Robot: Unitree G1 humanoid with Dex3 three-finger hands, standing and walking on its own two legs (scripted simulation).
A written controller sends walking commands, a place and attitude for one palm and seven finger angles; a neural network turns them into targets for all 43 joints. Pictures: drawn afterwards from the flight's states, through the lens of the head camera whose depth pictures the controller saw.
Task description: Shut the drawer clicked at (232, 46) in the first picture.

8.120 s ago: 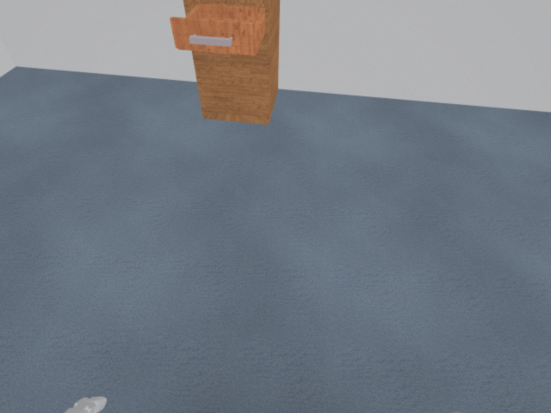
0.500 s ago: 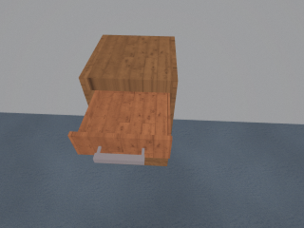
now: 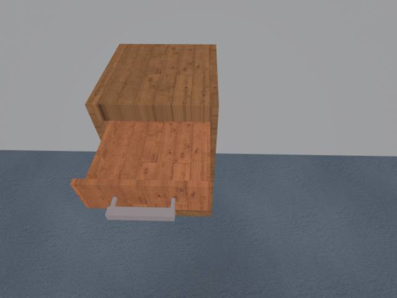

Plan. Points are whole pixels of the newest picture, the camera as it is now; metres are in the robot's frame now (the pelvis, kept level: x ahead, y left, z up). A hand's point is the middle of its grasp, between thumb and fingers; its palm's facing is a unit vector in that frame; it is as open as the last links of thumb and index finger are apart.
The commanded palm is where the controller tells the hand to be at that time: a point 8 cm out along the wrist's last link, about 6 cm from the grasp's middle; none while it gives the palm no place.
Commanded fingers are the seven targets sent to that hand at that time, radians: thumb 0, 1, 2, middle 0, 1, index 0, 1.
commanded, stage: come to a stop and stand still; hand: left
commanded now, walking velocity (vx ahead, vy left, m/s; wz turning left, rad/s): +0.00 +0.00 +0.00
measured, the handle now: (142, 207) +0.38 +0.19 -0.14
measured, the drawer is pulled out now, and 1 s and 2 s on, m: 0.26 0.26 0.26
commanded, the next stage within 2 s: look again from close up in 0.82 s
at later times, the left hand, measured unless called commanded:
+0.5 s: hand out of the picture -0.02 +0.13 -0.17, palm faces +0.04 -0.98 -0.18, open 7.4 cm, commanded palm none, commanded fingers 0.00 0.90 0.90 -0.20 -0.30 -0.20 -0.30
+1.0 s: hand out of the picture -0.03 +0.12 -0.17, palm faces +0.05 -0.99 -0.16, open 7.4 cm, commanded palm none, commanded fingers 0.00 0.90 0.90 -0.20 -0.30 -0.20 -0.30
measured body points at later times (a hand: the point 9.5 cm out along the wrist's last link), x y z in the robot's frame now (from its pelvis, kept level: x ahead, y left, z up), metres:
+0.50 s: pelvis -0.01 -0.03 +0.00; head +0.00 -0.04 +0.45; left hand -0.02 +0.18 -0.16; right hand -0.01 -0.25 -0.16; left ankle -0.04 +0.09 -0.74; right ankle +0.00 -0.15 -0.74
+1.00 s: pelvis -0.01 -0.03 +0.00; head -0.01 -0.03 +0.45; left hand -0.04 +0.17 -0.16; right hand -0.03 -0.24 -0.16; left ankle -0.04 +0.09 -0.74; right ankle +0.00 -0.15 -0.74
